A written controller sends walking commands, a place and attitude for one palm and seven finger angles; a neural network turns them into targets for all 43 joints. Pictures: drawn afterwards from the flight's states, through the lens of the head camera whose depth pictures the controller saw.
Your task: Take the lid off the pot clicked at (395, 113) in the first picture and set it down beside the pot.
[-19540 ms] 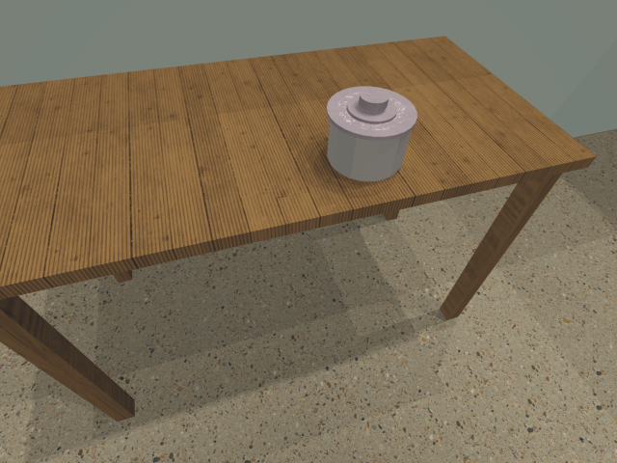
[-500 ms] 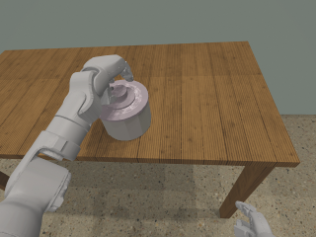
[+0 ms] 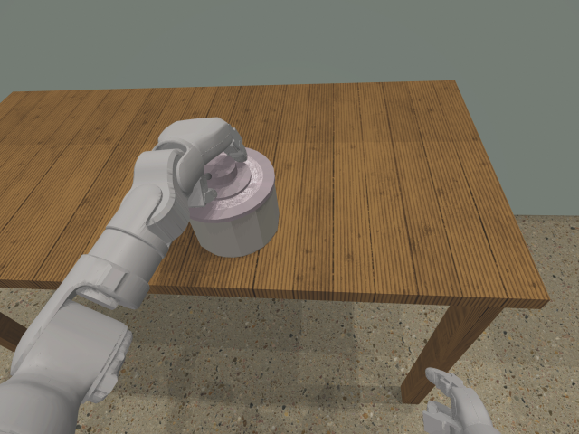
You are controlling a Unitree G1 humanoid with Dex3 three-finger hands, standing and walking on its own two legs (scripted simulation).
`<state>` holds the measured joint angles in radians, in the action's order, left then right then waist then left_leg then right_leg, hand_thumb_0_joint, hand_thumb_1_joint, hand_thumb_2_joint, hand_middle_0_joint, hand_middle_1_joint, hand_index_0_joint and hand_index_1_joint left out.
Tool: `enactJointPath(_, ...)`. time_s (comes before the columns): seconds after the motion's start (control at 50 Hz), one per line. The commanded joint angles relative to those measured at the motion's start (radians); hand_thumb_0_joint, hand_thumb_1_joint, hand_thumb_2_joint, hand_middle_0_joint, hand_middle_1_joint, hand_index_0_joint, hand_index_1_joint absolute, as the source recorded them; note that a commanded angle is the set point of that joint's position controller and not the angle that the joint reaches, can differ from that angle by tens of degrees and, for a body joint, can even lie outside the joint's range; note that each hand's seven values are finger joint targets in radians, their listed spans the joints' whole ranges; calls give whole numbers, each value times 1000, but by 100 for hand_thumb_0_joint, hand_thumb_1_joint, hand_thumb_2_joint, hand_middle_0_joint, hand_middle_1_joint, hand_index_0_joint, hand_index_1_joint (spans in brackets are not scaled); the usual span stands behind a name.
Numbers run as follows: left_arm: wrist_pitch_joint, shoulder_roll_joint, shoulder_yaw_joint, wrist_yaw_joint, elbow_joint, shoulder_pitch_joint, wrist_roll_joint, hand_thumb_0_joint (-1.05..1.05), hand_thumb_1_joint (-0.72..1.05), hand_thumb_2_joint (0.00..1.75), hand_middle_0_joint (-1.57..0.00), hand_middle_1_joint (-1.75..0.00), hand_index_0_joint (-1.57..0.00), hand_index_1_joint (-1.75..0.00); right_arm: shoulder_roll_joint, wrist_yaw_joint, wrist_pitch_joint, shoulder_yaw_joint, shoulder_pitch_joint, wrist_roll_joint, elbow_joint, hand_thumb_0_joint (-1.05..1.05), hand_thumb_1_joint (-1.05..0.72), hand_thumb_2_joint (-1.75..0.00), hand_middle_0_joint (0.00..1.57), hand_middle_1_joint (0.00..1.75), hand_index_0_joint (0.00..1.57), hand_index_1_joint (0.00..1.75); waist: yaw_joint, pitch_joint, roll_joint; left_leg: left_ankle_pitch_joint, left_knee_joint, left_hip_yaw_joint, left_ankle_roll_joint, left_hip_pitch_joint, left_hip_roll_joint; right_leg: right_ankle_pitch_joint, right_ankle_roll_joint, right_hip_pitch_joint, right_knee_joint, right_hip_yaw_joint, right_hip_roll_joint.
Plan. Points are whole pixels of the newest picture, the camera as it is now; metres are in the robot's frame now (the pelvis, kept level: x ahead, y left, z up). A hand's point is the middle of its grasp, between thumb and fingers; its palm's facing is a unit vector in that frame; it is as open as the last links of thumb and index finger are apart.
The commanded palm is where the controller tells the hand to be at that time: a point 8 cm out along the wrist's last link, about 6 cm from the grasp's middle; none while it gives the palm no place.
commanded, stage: lower the open fingers around the knob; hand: left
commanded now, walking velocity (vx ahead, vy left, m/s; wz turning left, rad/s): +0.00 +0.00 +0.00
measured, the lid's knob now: (219, 169) +0.46 +0.12 +0.12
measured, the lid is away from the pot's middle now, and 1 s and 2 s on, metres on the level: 0.00 0.00 0.00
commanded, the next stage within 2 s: close the fingers and squeeze the knob in 0.58 s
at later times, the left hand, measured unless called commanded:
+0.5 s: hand (209, 173) +0.43 +0.13 +0.15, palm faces -0.28 -0.07 -0.96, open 9.9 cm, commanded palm +0.41 +0.13 +0.20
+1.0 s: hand (213, 177) +0.42 +0.12 +0.14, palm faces -0.28 -0.05 -0.96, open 9.4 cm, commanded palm +0.41 +0.12 +0.20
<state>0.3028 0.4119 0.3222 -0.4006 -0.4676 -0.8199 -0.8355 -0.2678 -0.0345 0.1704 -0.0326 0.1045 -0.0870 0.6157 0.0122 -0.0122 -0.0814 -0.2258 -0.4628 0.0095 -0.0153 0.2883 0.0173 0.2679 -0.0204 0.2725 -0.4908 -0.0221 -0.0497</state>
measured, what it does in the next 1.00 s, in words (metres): stands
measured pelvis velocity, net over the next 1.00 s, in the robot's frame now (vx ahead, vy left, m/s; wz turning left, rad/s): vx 0.00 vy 0.00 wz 0.01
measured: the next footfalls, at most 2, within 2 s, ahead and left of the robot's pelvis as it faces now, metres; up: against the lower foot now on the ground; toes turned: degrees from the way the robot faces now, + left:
none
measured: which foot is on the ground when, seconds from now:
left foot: down 0.00-1.00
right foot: down 0.00-1.00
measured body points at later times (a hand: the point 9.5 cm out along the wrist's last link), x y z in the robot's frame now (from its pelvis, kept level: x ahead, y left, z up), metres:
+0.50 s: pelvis +0.00 +0.00 +0.00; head +0.02 -0.04 +0.45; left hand +0.44 +0.13 +0.20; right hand +0.16 -0.24 -0.12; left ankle +0.01 +0.11 -0.74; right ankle -0.01 -0.13 -0.74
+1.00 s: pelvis +0.00 +0.00 +0.00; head +0.02 -0.04 +0.45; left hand +0.43 +0.12 +0.20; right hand +0.17 -0.23 -0.12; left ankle +0.01 +0.11 -0.74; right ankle -0.01 -0.13 -0.74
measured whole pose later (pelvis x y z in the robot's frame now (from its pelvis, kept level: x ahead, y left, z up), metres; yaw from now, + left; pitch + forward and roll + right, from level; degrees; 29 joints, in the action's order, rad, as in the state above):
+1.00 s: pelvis +0.00 +0.00 +0.00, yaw +0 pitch +3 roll +1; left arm 0.33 0.39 0.36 -0.40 -0.51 -0.85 -0.84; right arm -0.27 -0.04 0.18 -0.03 0.11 -0.09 0.63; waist 0.01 -0.02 -0.09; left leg -0.23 -0.46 0.00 -0.01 0.28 0.02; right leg 0.27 -0.02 0.27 -0.49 -0.03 -0.05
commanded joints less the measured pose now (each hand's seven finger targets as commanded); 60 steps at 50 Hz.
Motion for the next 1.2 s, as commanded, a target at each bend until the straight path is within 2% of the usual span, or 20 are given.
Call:
enactJointPath(0.0,-4,202,-127,34,109,-440,-16,0,-31,152,-86,-8,-86,-8,-109,12,-38,36,-108,-5,-140,0,-90,-90,20,30,20,30,7,-338,128,217,27,-3,-39,-165,32,-317,56,-92,36,-33,57)
enactJointPath(0.08,-3,159,-90,31,114,-449,-14,0,-31,152,-86,-8,-86,-8,-108,9,-33,38,-107,-4,-140,0,-90,-90,20,30,20,30,14,-335,119,218,28,-9,-38,-175,29,-304,58,-74,37,-39,60)
enactJointPath(0.12,-5,210,-134,36,97,-447,-18,0,-31,152,-86,-8,-86,-8,-113,13,-36,37,-100,-5,-136,0,-90,-90,20,30,20,30,7,-340,118,209,30,-7,-38,-168,31,-301,58,-88,35,-33,60)
enactJointPath(0.16,-4,161,-94,32,92,-444,-11,0,-31,152,-86,-8,-86,-8,-109,11,-35,37,-101,-4,-136,0,-90,-90,20,30,20,30,16,-334,127,217,29,-6,-39,-172,31,-306,57,-80,36,-37,61)
enactJointPath(0.2,-1,168,-97,31,81,-459,-12,0,-31,152,-86,-8,-86,-8,-113,12,-31,38,-98,-7,-132,0,-90,-90,20,30,20,30,17,-315,145,190,35,-7,-38,-158,29,-286,55,-72,43,-39,60)
enactJointPath(0.26,-5,181,-111,33,93,-462,-15,0,-31,152,-86,-8,-86,-8,-114,13,-35,40,-91,-2,-133,0,-90,-90,20,30,20,30,13,-352,133,201,32,-9,-39,-175,32,-292,57,-88,37,-36,61)
enactJointPath(0.32,-1,127,-69,27,72,-456,-9,0,-31,152,-86,-8,-86,-8,-109,12,-35,41,-92,-5,-133,0,-90,-90,20,30,20,30,22,-319,141,202,29,-7,-41,-172,33,-299,56,-67,44,-39,62)
enactJointPath(0.36,-3,180,-109,30,74,-469,-13,0,-31,152,-86,-8,-86,-8,-116,13,-34,41,-88,-3,-129,0,-90,-90,20,30,20,30,17,-335,142,193,31,-5,-41,-167,33,-297,55,-84,43,-34,61)
enactJointPath(0.4,-3,172,-105,26,32,-442,-9,0,-31,152,-86,-8,-86,-8,-115,17,-36,37,-89,-6,-129,0,-90,-90,20,30,20,30,17,-304,151,184,32,-2,-41,-148,35,-298,54,-78,45,-36,60)
enactJointPath(0.48,-8,149,-86,24,75,-448,-12,0,-31,152,-86,-8,-86,-8,-113,11,-35,40,-90,-5,-136,0,-90,-90,20,30,20,30,16,-335,119,211,27,-7,-40,-174,34,-311,58,-81,38,-37,62)
enactJointPath(0.58,-1,136,-74,22,44,-461,-8,0,-31,152,-86,-8,-86,-8,-114,11,-29,39,-91,-6,-129,0,-90,-90,20,30,20,30,25,-298,147,177,32,-3,-41,-155,35,-290,55,-63,49,-39,63)
enactJointPath(0.66,-5,146,-85,24,110,-458,-9,0,-31,152,-86,-8,-86,-8,-110,8,-33,42,-97,-3,-139,0,-90,-90,20,30,20,30,16,-367,118,229,24,-10,-39,-193,34,-321,59,-93,32,-37,63)
enactJointPath(0.68,-3,131,-77,23,83,-439,-9,0,-20,124,-79,-15,-79,-15,-110,8,-32,40,-98,-4,-137,0,-90,-90,20,30,20,30,17,-345,132,228,22,-9,-40,-186,34,-325,59,-81,34,-40,65)
enactJointPath(0.8,7,115,-56,24,99,-491,-9,0,-13,122,-69,-47,-69,-47,-106,7,-28,39,-103,-3,-130,0,-90,-90,20,30,20,30,23,-329,124,200,31,-9,-39,-180,36,-308,58,-72,40,-39,63)
enactJointPath(0.86,5,120,-65,27,114,-472,-7,0,-10,121,-68,-55,-68,-55,-105,6,-28,41,-106,-1,-134,0,-90,-90,20,30,20,30,18,-358,127,230,23,-11,-39,-198,35,-323,59,-85,34,-37,65)
enactJointPath(0.92,9,100,-48,26,99,-470,-7,0,-7,119,-67,-62,-67,-62,-103,4,-25,37,-111,-4,-130,0,-90,-90,20,30,20,30,22,-326,129,221,26,-10,-36,-185,34,-321,60,-72,35,-44,66)
enactJointPath(0.96,4,146,-86,30,146,-491,-9,0,-4,118,-67,-66,-67,-66,-106,4,-27,40,-106,0,-133,0,-90,-90,20,30,20,30,14,-374,127,244,25,-15,-39,-200,33,-342,61,-101,30,-39,65)
enactJointPath(1.04,7,92,-45,27,120,-449,2,0,1,116,-67,-73,-67,-73,-107,3,-24,40,-112,-4,-135,0,-90,-90,20,30,20,30,25,-341,134,253,18,-8,-39,-188,33,-356,60,-82,35,-41,63)
enactJointPath(1.08,11,111,-54,34,95,-490,-12,0,3,114,-67,-76,-67,-76,-106,5,-20,36,-110,-3,-125,0,-90,-90,20,30,20,30,24,-317,128,215,27,-7,-36,-175,32,-320,60,-66,37,-43,65)
enactJointPath(1.18,2,152,-98,38,152,-449,-14,0,9,110,-68,-82,-68,-82,-104,1,-29,38,-113,-1,-139,0,-90,-90,20,30,20,30,6,-392,115,294,13,-12,-37,-207,34,-391,61,-118,19,-36,65)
